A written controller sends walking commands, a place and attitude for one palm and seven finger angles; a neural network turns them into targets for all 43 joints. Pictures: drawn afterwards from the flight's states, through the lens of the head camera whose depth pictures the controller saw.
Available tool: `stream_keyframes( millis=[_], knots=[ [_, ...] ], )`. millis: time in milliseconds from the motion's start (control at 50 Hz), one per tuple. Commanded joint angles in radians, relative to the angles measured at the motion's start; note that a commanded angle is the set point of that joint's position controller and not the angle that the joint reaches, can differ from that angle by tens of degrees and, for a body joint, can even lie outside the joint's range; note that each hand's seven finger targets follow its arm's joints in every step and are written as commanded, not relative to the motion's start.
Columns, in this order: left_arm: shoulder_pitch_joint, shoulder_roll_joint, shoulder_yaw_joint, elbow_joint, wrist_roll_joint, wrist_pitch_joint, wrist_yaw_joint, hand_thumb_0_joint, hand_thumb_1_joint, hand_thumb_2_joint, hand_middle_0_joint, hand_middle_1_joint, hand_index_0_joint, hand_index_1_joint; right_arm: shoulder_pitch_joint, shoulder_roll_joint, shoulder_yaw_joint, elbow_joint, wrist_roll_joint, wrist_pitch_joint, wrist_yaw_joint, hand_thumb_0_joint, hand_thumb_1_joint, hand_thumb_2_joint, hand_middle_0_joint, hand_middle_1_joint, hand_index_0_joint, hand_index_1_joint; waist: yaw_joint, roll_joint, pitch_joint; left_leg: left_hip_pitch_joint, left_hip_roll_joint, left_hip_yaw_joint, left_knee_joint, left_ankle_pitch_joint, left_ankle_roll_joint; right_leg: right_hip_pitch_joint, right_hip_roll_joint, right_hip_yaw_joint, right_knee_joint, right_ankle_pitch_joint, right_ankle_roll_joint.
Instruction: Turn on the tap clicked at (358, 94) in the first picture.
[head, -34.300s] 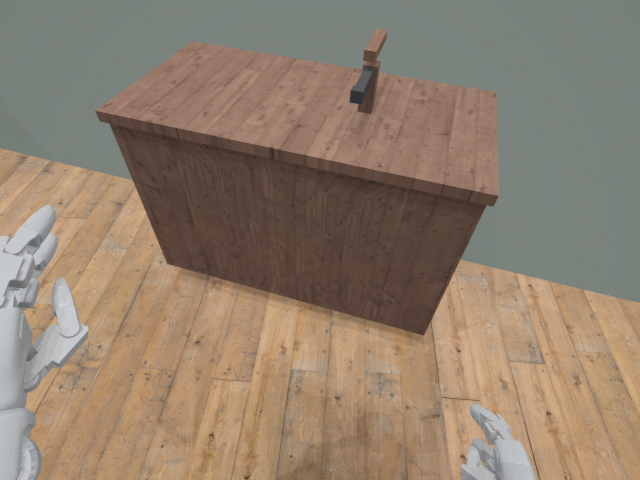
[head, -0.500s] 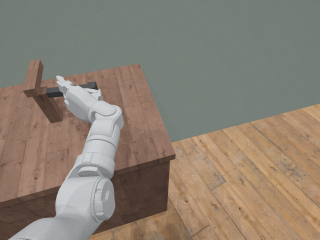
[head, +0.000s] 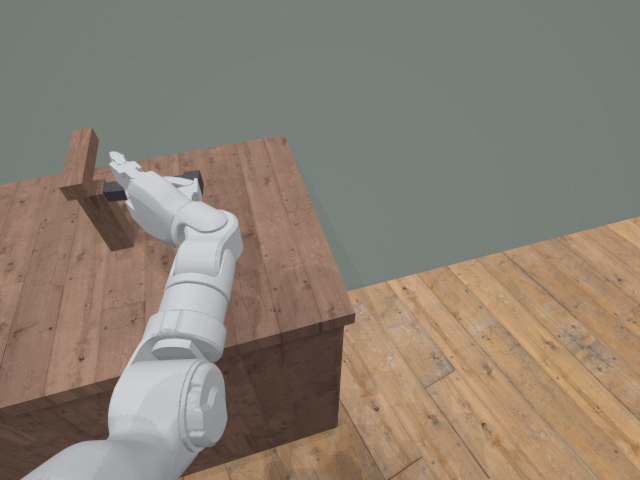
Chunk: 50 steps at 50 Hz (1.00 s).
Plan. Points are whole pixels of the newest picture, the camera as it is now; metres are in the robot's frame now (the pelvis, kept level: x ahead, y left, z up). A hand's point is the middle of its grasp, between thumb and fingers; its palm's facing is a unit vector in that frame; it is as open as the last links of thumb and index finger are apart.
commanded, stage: lift the hand up off the lever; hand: left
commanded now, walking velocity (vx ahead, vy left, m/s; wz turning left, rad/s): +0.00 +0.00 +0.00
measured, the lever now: (193, 183) +0.53 +0.20 +0.09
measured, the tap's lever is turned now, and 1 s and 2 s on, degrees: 82 82 82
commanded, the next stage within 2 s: draw the hand back beside the body in 0.72 s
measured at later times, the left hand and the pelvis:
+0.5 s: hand (194, 180) +0.44 +0.16 +0.16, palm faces +0.78 -0.62 -0.11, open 7.8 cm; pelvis +0.00 +0.00 +0.00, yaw +0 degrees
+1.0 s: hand (209, 184) +0.43 +0.14 +0.17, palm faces +0.45 -0.89 -0.08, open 7.8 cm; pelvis +0.00 +0.00 +0.01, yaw -2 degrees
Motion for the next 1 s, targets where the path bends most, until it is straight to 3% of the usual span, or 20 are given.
stream_keyframes(
  millis=[0,60,80,100,160,220,280,300,420,480,540,600,680,720,800,820,840,920,960,980],
  knots=[
    [-0.500,0.099,-0.078,-0.230,0.043,-0.038,-0.003,0.000,0.900,0.900,-0.150,-0.150,-0.150,-0.150,-0.049,-0.111,-0.034,-0.111,0.008,-0.028,-0.005,0.000,-0.900,-0.900,0.200,0.300,0.200,0.300,-0.005,-0.052,-0.309,0.148,0.001,0.044,-0.048,0.292,0.006,0.180,-0.050,0.029,-0.088,0.317,0.052],
    [-0.487,0.091,-0.075,-0.218,0.032,-0.016,0.000,0.000,0.900,0.900,-0.150,-0.150,-0.150,-0.150,-0.059,-0.112,-0.032,-0.115,0.010,-0.026,-0.004,0.000,-0.900,-0.900,0.200,0.300,0.200,0.300,-0.004,-0.098,-0.302,0.140,0.000,0.047,-0.050,0.294,0.008,0.194,-0.056,0.031,-0.095,0.347,0.060],
    [-0.490,0.122,-0.046,-0.215,0.034,-0.013,0.002,0.000,0.900,0.900,-0.150,-0.150,-0.150,-0.150,-0.059,-0.116,-0.033,-0.111,0.009,-0.022,-0.007,0.000,-0.900,-0.900,0.200,0.300,0.200,0.300,0.005,-0.100,-0.296,0.138,0.001,0.044,-0.059,0.297,0.005,0.204,-0.055,0.025,-0.095,0.341,0.057],
    [-0.487,0.087,-0.075,-0.225,0.035,-0.007,0.000,0.000,0.900,0.900,-0.150,-0.150,-0.150,-0.150,-0.069,-0.110,-0.030,-0.116,0.010,-0.021,-0.004,0.000,-0.900,-0.900,0.200,0.300,0.200,0.300,0.005,-0.078,-0.292,0.149,0.003,0.048,-0.061,0.309,0.002,0.198,-0.055,0.026,-0.095,0.341,0.054],
    [-0.484,0.083,-0.078,-0.285,0.040,-0.003,0.008,0.000,0.900,0.900,-0.150,-0.150,-0.150,-0.150,-0.073,-0.103,-0.031,-0.124,0.007,-0.020,0.001,0.000,-0.900,-0.900,0.200,0.300,0.200,0.300,0.019,-0.078,-0.333,0.168,0.003,0.051,-0.055,0.346,-0.002,0.227,-0.056,0.025,-0.085,0.393,0.054],
    [-0.464,0.059,-0.096,-0.291,0.043,0.013,0.008,0.000,0.900,0.900,-0.150,-0.150,-0.150,-0.150,-0.083,-0.101,-0.032,-0.125,0.007,-0.017,0.004,0.000,-0.900,-0.900,0.200,0.300,0.200,0.300,0.020,-0.090,-0.308,0.176,0.007,0.048,-0.057,0.359,-0.006,0.215,-0.054,0.018,-0.086,0.384,0.052],
    [-0.443,0.109,-0.052,-0.295,0.029,0.030,0.003,0.000,0.900,0.900,-0.150,-0.150,-0.150,-0.150,-0.101,-0.102,-0.030,-0.129,0.014,-0.011,-0.007,0.000,-0.900,-0.900,0.200,0.300,0.200,0.300,0.028,-0.119,-0.291,0.143,0.000,0.051,-0.072,0.310,0.003,0.253,-0.064,0.028,-0.107,0.382,0.061],
    [-0.451,0.089,-0.070,-0.288,0.025,0.038,0.000,0.000,0.900,0.900,-0.150,-0.150,-0.150,-0.150,-0.110,-0.102,-0.023,-0.132,0.017,-0.012,-0.009,0.000,-0.900,-0.900,0.200,0.300,0.200,0.300,0.024,-0.136,-0.278,0.137,-0.002,0.054,-0.075,0.295,0.007,0.249,-0.069,0.035,-0.114,0.380,0.066],
    [-0.525,0.117,-0.069,-0.287,0.038,0.046,-0.001,0.000,0.900,0.900,-0.150,-0.150,-0.150,-0.150,-0.122,-0.096,-0.020,-0.118,0.017,-0.023,-0.019,0.000,-0.900,-0.900,0.200,0.300,0.200,0.300,0.012,-0.103,-0.272,0.144,-0.002,0.054,-0.079,0.243,0.013,0.220,-0.067,0.044,-0.134,0.294,0.066],
    [-0.535,0.122,-0.070,-0.291,0.033,0.048,-0.007,0.000,0.900,0.900,-0.150,-0.150,-0.150,-0.150,-0.115,-0.099,-0.020,-0.116,0.018,-0.025,-0.023,0.000,-0.900,-0.900,0.200,0.300,0.200,0.300,0.014,-0.079,-0.291,0.155,-0.007,0.050,-0.083,0.250,0.012,0.233,-0.065,0.042,-0.132,0.300,0.062],
    [-0.496,0.108,-0.074,-0.257,0.019,0.060,-0.015,0.000,0.900,0.900,-0.150,-0.150,-0.150,-0.150,-0.111,-0.101,-0.018,-0.121,0.023,-0.026,-0.027,0.000,-0.900,-0.900,0.200,0.300,0.200,0.300,0.015,-0.116,-0.285,0.141,-0.010,0.053,-0.088,0.244,0.015,0.245,-0.072,0.047,-0.135,0.329,0.071],
    [-0.470,0.123,-0.058,-0.256,0.010,0.066,-0.026,0.000,0.900,0.900,-0.150,-0.150,-0.150,-0.150,-0.111,-0.106,-0.017,-0.127,0.031,-0.019,-0.029,0.000,-0.900,-0.900,0.200,0.300,0.200,0.300,0.024,-0.101,-0.280,0.140,-0.010,0.054,-0.098,0.261,0.014,0.265,-0.078,0.049,-0.137,0.364,0.070],
    [-0.472,0.136,-0.053,-0.306,0.018,0.056,-0.024,0.000,0.900,0.900,-0.150,-0.150,-0.150,-0.150,-0.104,-0.107,-0.026,-0.124,0.024,-0.021,-0.027,0.000,-0.900,-0.900,0.200,0.300,0.200,0.300,0.029,-0.084,-0.298,0.164,-0.008,0.054,-0.091,0.294,0.014,0.270,-0.070,0.044,-0.129,0.399,0.068],
    [-0.491,0.119,-0.070,-0.302,0.019,0.052,-0.023,0.000,0.900,0.900,-0.150,-0.150,-0.150,-0.150,-0.104,-0.106,-0.023,-0.123,0.026,-0.025,-0.025,0.000,-0.900,-0.900,0.200,0.300,0.200,0.300,0.016,-0.119,-0.282,0.159,-0.005,0.054,-0.090,0.283,0.016,0.257,-0.072,0.042,-0.131,0.383,0.071],
    [-0.483,0.130,-0.064,-0.350,0.023,0.048,-0.021,0.000,0.900,0.900,-0.150,-0.150,-0.150,-0.150,-0.108,-0.103,-0.025,-0.127,0.024,-0.026,-0.027,0.000,-0.900,-0.900,0.200,0.300,0.200,0.300,0.025,-0.091,-0.306,0.169,-0.006,0.056,-0.087,0.299,0.015,0.271,-0.073,0.045,-0.124,0.403,0.069],
    [-0.414,0.122,-0.224,-0.412,0.058,0.051,-0.181,0.000,0.900,0.900,-0.151,-0.153,-0.151,-0.153,-0.083,-0.127,-0.030,-0.141,0.033,0.007,-0.046,0.000,-0.900,-0.900,0.200,0.300,0.200,0.300,-0.016,-0.136,-0.310,0.209,-0.008,0.067,-0.093,0.333,0.028,0.298,-0.063,0.067,-0.098,0.475,0.057],
    [-0.358,0.208,-0.134,-0.437,0.034,0.046,-0.248,0.000,0.900,0.900,-0.152,-0.156,-0.152,-0.156,-0.070,-0.129,-0.034,-0.172,0.046,0.015,-0.063,0.000,-0.900,-0.900,0.200,0.300,0.200,0.300,0.012,-0.118,-0.337,0.222,-0.012,0.074,-0.095,0.352,0.040,0.339,-0.063,0.078,-0.107,0.544,0.061],
    [-0.102,0.259,-0.131,-0.537,-0.066,0.002,-0.495,0.000,0.900,0.900,-0.156,-0.168,-0.156,-0.168,-0.085,-0.114,-0.006,-0.236,0.088,0.051,-0.103,0.000,-0.900,-0.900,0.200,0.300,0.200,0.300,0.052,-0.140,-0.264,0.243,-0.008,0.069,-0.148,0.344,0.048,0.421,-0.060,0.099,-0.138,0.622,0.072],
    [-0.016,0.280,-0.091,-0.586,-0.127,-0.009,-0.551,0.000,0.900,0.900,-0.158,-0.174,-0.158,-0.174,-0.119,-0.108,0.008,-0.266,0.109,0.052,-0.114,0.000,-0.900,-0.900,0.200,0.300,0.200,0.300,0.082,-0.139,-0.219,0.248,-0.006,0.071,-0.176,0.306,0.049,0.445,-0.062,0.107,-0.173,0.587,0.080],
    [0.039,0.309,-0.051,-0.609,-0.142,-0.005,-0.548,0.000,0.900,0.900,-0.159,-0.177,-0.159,-0.177,-0.138,-0.106,0.010,-0.272,0.114,0.054,-0.117,0.000,-0.900,-0.900,0.200,0.300,0.200,0.300,0.103,-0.100,-0.201,0.257,-0.006,0.071,-0.188,0.295,0.046,0.450,-0.059,0.105,-0.188,0.537,0.073]
  ],
)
